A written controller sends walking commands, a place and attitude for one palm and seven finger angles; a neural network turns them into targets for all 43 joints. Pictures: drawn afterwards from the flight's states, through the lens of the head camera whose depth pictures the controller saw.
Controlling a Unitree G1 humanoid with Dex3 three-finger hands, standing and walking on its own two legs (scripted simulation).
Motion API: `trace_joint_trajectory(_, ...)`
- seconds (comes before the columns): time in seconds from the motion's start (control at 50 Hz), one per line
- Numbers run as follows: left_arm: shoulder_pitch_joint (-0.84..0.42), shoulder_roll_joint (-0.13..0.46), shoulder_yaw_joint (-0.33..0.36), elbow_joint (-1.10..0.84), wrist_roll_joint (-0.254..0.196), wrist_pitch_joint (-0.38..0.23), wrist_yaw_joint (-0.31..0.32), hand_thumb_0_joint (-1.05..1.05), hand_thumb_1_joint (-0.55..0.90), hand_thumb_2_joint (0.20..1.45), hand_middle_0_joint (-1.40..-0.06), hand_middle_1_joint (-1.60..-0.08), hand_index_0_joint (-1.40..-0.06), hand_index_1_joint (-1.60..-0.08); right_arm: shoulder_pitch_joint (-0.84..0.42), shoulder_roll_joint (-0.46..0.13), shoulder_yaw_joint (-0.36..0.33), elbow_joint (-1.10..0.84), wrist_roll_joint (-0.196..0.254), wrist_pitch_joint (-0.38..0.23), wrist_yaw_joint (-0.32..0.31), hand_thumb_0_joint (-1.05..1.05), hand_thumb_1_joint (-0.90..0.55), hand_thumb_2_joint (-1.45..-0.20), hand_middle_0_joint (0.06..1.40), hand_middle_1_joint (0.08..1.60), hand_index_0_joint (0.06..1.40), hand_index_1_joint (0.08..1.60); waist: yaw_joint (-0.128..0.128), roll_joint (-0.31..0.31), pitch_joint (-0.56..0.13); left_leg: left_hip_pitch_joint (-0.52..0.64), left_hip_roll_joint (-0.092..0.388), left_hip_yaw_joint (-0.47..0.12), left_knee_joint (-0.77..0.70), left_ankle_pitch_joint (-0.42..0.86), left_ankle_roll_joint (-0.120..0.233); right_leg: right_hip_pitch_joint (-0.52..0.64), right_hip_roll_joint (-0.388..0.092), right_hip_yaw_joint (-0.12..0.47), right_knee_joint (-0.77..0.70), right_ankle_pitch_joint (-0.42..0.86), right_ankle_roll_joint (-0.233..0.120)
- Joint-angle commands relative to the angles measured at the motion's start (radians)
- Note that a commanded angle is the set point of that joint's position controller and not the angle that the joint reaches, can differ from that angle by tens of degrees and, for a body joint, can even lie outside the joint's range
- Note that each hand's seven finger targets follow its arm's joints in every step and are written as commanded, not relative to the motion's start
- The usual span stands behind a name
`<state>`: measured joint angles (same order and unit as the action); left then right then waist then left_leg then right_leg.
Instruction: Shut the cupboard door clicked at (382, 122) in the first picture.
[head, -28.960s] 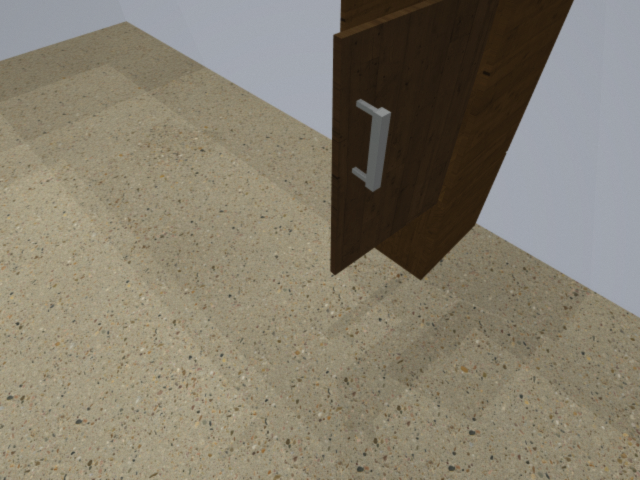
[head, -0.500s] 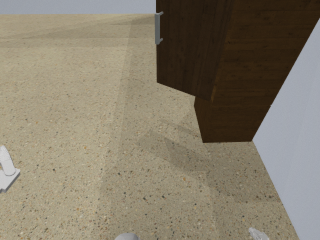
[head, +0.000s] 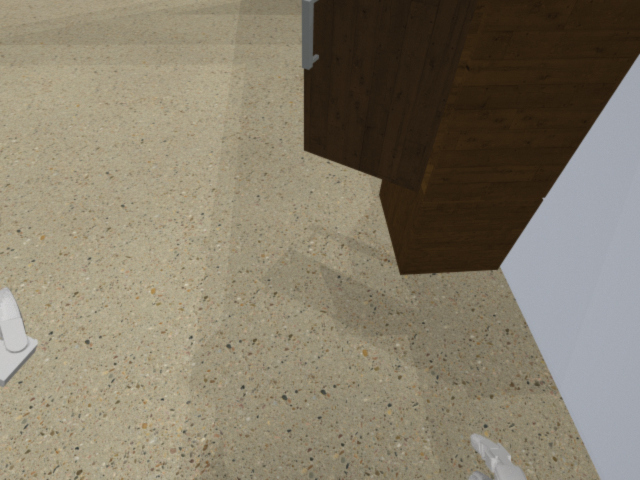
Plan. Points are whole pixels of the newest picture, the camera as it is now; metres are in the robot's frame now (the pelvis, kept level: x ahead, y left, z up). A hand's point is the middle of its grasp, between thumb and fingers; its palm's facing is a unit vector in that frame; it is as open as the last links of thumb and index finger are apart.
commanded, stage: stop stepping back and stand still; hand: left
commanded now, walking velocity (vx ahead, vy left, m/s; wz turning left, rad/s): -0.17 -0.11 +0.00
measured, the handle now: (311, 32) +1.10 +0.10 +0.06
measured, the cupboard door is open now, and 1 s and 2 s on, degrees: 56 56 56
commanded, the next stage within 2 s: let the arm hang, fingers relaxed in 0.26 s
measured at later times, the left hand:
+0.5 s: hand (126, 433) +0.17 +0.24 -0.01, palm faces +0.11 -0.88 -0.45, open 7.4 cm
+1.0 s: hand out of the picture -0.08 +0.19 -0.16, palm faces +0.02 -0.97 -0.26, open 7.3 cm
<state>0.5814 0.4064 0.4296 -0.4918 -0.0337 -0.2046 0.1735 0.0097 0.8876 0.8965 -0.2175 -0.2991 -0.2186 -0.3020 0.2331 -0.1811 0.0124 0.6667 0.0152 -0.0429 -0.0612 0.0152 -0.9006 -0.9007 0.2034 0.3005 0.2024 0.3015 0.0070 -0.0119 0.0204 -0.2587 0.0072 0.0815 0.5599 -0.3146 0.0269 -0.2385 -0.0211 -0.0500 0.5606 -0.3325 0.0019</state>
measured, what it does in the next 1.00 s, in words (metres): shifts its weight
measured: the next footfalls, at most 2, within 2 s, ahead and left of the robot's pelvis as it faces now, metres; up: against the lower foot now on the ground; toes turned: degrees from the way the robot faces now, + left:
none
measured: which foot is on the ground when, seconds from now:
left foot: down 0.00-1.00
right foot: down 0.00-1.00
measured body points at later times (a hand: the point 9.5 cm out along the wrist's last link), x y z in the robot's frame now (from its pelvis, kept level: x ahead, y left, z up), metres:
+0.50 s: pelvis -0.03 +0.00 +0.00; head -0.02 -0.04 +0.44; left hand +0.16 +0.28 +0.02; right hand +0.14 -0.26 -0.12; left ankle -0.01 +0.10 -0.73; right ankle -0.03 -0.12 -0.73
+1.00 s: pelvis -0.06 -0.01 +0.01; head -0.05 -0.02 +0.46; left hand -0.08 +0.24 -0.14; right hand -0.09 -0.23 -0.16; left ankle -0.01 +0.10 -0.73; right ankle -0.03 -0.12 -0.73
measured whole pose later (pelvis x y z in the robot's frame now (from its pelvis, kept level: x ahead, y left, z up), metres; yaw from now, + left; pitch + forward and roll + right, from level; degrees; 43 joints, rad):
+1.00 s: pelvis -0.06 -0.01 +0.01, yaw +0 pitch -1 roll -1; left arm 0.36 0.19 0.02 1.06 0.01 0.03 0.02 0.00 0.92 0.90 -0.20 -0.30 -0.20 -0.30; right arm 0.37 -0.17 0.00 1.05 -0.02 0.05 -0.01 0.01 -0.91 -0.90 0.20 0.30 0.20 0.30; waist -0.01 0.04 0.03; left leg -0.28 0.02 0.08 0.48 -0.19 0.02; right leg -0.25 -0.01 -0.07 0.47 -0.20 -0.02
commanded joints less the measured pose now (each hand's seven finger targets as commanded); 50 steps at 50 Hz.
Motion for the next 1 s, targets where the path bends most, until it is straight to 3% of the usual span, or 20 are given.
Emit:
trace_joint_trajectory(0.0,-0.122,0.212,0.118,-0.273,0.011,-0.072,0.022,0.000,0.900,0.900,-0.200,-0.300,-0.200,-0.300,-0.092,-0.123,-0.049,-0.182,-0.013,-0.074,-0.022,0.000,-0.900,-0.900,0.200,0.300,0.200,0.300,-0.017,0.180,-0.181,0.200,0.185,-0.173,-0.122,0.811,0.006,0.004,-0.007,0.007,0.035,0.282,0.004)
trace_joint_trajectory(0.06,-0.082,0.200,0.112,-0.278,0.012,-0.071,0.013,0.000,0.900,0.900,-0.200,-0.300,-0.200,-0.300,-0.077,-0.129,-0.055,-0.183,-0.016,-0.094,-0.007,0.000,-0.900,-0.900,0.200,0.300,0.200,0.300,-0.016,0.204,-0.149,0.222,0.197,-0.154,-0.132,0.884,-0.028,-0.008,0.021,-0.019,-0.027,0.153,-0.003)
trace_joint_trajectory(0.16,0.050,0.205,0.160,-0.251,-0.013,-0.063,-0.001,0.000,0.900,0.900,-0.200,-0.300,-0.200,-0.300,-0.061,-0.135,-0.063,-0.213,-0.007,-0.074,0.007,0.000,-0.900,-0.900,0.200,0.300,0.200,0.300,-0.024,0.172,-0.172,0.109,0.163,-0.093,-0.092,0.836,-0.066,0.142,0.015,-0.024,-0.090,0.428,-0.016)
trace_joint_trajectory(0.24,0.110,0.206,0.184,-0.225,-0.035,-0.056,-0.001,0.000,0.900,0.900,-0.200,-0.300,-0.200,-0.300,-0.059,-0.128,-0.061,-0.225,-0.002,-0.055,0.004,0.000,-0.900,-0.900,0.200,0.300,0.200,0.300,-0.025,0.122,-0.229,0.054,0.147,-0.072,-0.061,0.737,-0.052,0.206,-0.020,0.016,-0.072,0.602,-0.021)
trace_joint_trajectory(0.32,0.114,0.225,0.193,-0.239,-0.041,-0.048,0.008,0.000,0.900,0.900,-0.200,-0.300,-0.200,-0.300,-0.074,-0.128,-0.055,-0.228,0.001,-0.047,-0.009,0.000,-0.900,-0.900,0.200,0.300,0.200,0.300,-0.023,0.108,-0.252,0.028,0.131,-0.069,-0.072,0.569,-0.038,0.204,-0.049,0.049,-0.067,0.624,-0.017)
trace_joint_trajectory(0.34,-0.067,-0.051,-0.356,0.473,0.034,0.114,-0.121,0.000,0.900,0.900,-0.200,-0.300,-0.200,-0.300,-0.170,-0.236,-0.063,-0.102,0.032,-0.109,0.074,0.000,-0.900,-0.900,0.200,0.300,0.200,0.300,-0.051,0.107,-0.125,0.006,0.124,-0.047,0.066,0.638,-0.038,0.028,-0.145,0.012,0.024,0.767,-0.034)
trace_joint_trajectory(0.36,-0.117,-0.004,-0.323,0.534,0.041,0.181,-0.147,0.000,0.900,0.900,-0.200,-0.300,-0.200,-0.300,-0.097,-0.275,-0.098,-0.063,0.000,-0.084,0.078,0.000,-0.900,-0.900,0.200,0.300,0.200,0.300,-0.046,0.125,-0.189,0.066,0.137,-0.067,0.031,0.567,-0.044,-0.024,-0.132,0.081,-0.015,0.595,-0.052)
trace_joint_trajectory(0.38,-0.122,-0.013,-0.326,0.531,0.043,0.202,-0.157,0.000,0.900,0.900,-0.200,-0.300,-0.200,-0.300,-0.087,-0.277,-0.098,-0.062,-0.006,-0.067,0.074,0.000,-0.900,-0.900,0.200,0.300,0.200,0.300,-0.041,0.135,-0.162,0.054,0.153,-0.074,0.010,0.492,-0.030,-0.061,-0.110,0.059,-0.022,0.429,-0.041)
trace_joint_trajectory(0.4,-0.153,-0.028,-0.342,0.575,0.048,0.205,-0.163,0.000,0.900,0.900,-0.200,-0.300,-0.200,-0.300,-0.089,-0.252,-0.083,-0.049,-0.006,-0.045,0.072,0.000,-0.900,-0.900,0.200,0.300,0.200,0.300,-0.028,0.092,-0.159,-0.018,0.169,-0.094,-0.015,0.352,-0.005,-0.062,-0.094,0.044,-0.006,0.286,-0.031)
trace_joint_trajectory(0.44,-0.213,-0.026,-0.358,0.697,0.058,0.199,-0.171,0.000,0.900,0.900,-0.200,-0.300,-0.200,-0.300,-0.077,-0.213,-0.056,-0.044,-0.014,-0.005,0.070,0.000,-0.900,-0.900,0.200,0.300,0.200,0.300,-0.020,-0.108,-0.132,-0.058,0.141,-0.110,-0.011,0.206,0.004,-0.057,-0.111,0.072,-0.040,0.257,-0.040)
trace_joint_trajectory(0.48,-0.260,-0.012,-0.363,0.820,0.070,0.201,-0.168,0.000,0.900,0.900,-0.200,-0.300,-0.200,-0.300,-0.048,-0.189,-0.047,-0.020,-0.029,0.023,0.066,0.000,-0.900,-0.900,0.200,0.300,0.200,0.300,-0.033,-0.281,-0.108,-0.029,0.069,-0.107,0.038,0.094,-0.002,-0.113,-0.167,0.141,-0.107,0.210,-0.077)
trace_joint_trajectory(0.5,-0.282,-0.010,-0.364,0.886,0.071,0.206,-0.165,0.000,0.900,0.900,-0.200,-0.300,-0.200,-0.300,-0.036,-0.182,-0.045,0.000,-0.036,0.041,0.065,0.000,-0.900,-0.900,0.200,0.300,0.200,0.300,-0.039,-0.322,-0.071,-0.010,0.035,-0.091,0.065,0.028,-0.009,-0.170,-0.190,0.169,-0.157,0.129,-0.099)
trace_joint_trajectory(0.54,-0.330,-0.009,-0.375,0.988,0.064,0.218,-0.157,0.000,0.900,0.900,-0.200,-0.300,-0.200,-0.300,-0.023,-0.164,-0.041,0.044,-0.045,0.067,0.065,0.000,-0.900,-0.900,0.200,0.300,0.200,0.300,-0.046,-0.239,-0.024,0.023,0.017,-0.069,0.085,-0.012,-0.015,-0.236,-0.196,0.182,-0.210,-0.031,-0.122)
trace_joint_trajectory(0.6,-0.351,-0.027,-0.389,1.117,0.058,0.224,-0.153,0.000,0.900,0.900,-0.200,-0.300,-0.200,-0.300,-0.003,-0.141,-0.032,0.109,-0.046,0.075,0.064,0.000,-0.900,-0.900,0.200,0.300,0.200,0.300,-0.050,-0.055,0.016,0.046,0.041,-0.085,0.009,0.036,-0.011,-0.254,-0.155,0.167,-0.220,-0.157,-0.096)
trace_joint_trajectory(0.66,-0.288,-0.073,-0.383,1.235,0.056,0.223,-0.148,0.000,0.900,0.900,-0.200,-0.300,-0.200,-0.300,0.006,-0.141,-0.030,0.165,-0.051,0.067,0.057,0.000,-0.900,-0.900,0.200,0.300,0.200,0.300,-0.018,0.180,0.022,-0.096,0.085,-0.165,-0.166,-0.102,0.009,-0.101,-0.075,0.111,-0.167,-0.126,-0.050)
trace_joint_trajectory(0.7,-0.242,-0.087,-0.377,1.292,0.055,0.222,-0.147,0.000,0.900,0.900,-0.200,-0.300,-0.200,-0.300,0.007,-0.137,-0.038,0.187,-0.052,0.067,0.053,0.000,-0.900,-0.900,0.200,0.300,0.200,0.300,0.006,0.265,0.002,-0.176,0.096,-0.180,-0.236,-0.198,0.014,0.017,-0.049,0.074,-0.137,-0.068,-0.040)
trace_joint_trajectory(0.78,-0.227,-0.102,-0.384,1.386,0.054,0.212,-0.149,0.000,0.900,0.900,-0.200,-0.300,-0.200,-0.300,0.065,-0.131,-0.045,0.240,-0.043,0.061,0.045,0.000,-0.900,-0.900,0.200,0.300,0.200,0.300,0.008,0.146,-0.029,-0.152,0.105,-0.173,-0.254,-0.169,0.011,0.073,-0.049,0.070,-0.167,-0.021,-0.038)
trace_joint_trajectory(0.82,-0.235,-0.100,-0.385,1.419,0.053,0.206,-0.148,0.000,0.900,0.900,-0.200,-0.300,-0.200,-0.300,0.101,-0.116,-0.045,0.265,-0.039,0.060,0.044,0.000,-0.900,-0.900,0.200,0.300,0.200,0.300,-0.002,0.037,-0.012,-0.111,0.091,-0.147,-0.218,-0.101,0.005,0.034,-0.069,0.096,-0.216,-0.041,-0.047)
trace_joint_trajectory(0.88,-0.251,-0.109,-0.392,1.461,0.051,0.202,-0.146,0.000,0.900,0.900,-0.200,-0.300,-0.200,-0.300,0.155,-0.085,-0.039,0.311,-0.038,0.063,0.042,0.000,-0.900,-0.900,0.200,0.300,0.200,0.300,-0.025,-0.059,0.020,-0.013,0.072,-0.102,-0.157,-0.028,-0.002,-0.078,-0.108,0.131,-0.282,-0.125,-0.061)
trace_joint_trajectory(0.98,-0.238,-0.127,-0.396,1.513,0.051,0.205,-0.142,0.000,0.900,0.900,-0.200,-0.300,-0.200,-0.300,0.180,-0.065,-0.034,0.359,-0.037,0.062,0.040,0.000,-0.900,-0.900,0.200,0.300,0.200,0.300,-0.027,-0.048,0.064,-0.006,0.087,-0.106,-0.193,-0.032,0.003,-0.108,-0.087,0.119,-0.275,-0.121,-0.047)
